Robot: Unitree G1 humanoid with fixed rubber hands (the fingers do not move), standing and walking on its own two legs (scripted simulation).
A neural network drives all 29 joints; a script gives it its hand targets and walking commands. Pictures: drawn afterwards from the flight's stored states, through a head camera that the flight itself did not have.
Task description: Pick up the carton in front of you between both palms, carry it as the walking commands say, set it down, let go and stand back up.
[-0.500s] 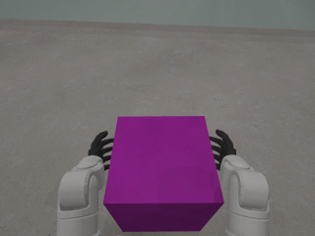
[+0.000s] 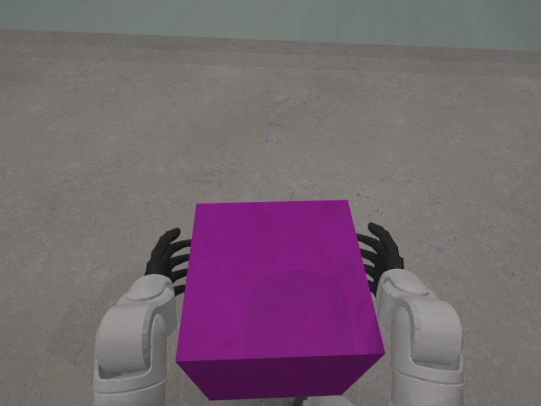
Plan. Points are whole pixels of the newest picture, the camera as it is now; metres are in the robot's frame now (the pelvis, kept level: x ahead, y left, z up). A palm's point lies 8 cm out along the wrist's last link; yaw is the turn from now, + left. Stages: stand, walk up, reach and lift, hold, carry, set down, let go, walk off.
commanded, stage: carry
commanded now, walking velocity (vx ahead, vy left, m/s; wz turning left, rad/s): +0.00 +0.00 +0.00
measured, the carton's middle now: (274, 306) +0.26 -0.01 +0.00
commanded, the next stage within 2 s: none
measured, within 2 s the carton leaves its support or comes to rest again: neither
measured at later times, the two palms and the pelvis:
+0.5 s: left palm (191, 151) +0.52 +0.13 +0.08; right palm (355, 147) +0.52 -0.17 +0.09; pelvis +0.26 -0.02 -0.01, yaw +2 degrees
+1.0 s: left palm (193, 132) +0.59 +0.14 +0.07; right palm (343, 132) +0.59 -0.16 +0.08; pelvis +0.32 -0.01 -0.01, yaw +0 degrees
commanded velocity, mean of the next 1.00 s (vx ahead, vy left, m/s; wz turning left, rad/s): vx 0.00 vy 0.00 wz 0.00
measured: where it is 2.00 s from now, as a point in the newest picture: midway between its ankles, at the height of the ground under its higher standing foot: (261, 403)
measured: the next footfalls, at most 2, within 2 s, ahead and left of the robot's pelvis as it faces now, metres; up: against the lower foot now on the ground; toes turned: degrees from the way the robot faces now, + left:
right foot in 0.10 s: +0.26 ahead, -0.12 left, +0.00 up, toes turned -3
left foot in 0.44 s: +0.34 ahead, +0.10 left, +0.00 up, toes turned -14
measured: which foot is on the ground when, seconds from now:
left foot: down 0.00-0.12, up 0.14-0.42, down 0.44-1.00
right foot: up 0.00-0.08, down 0.10-1.00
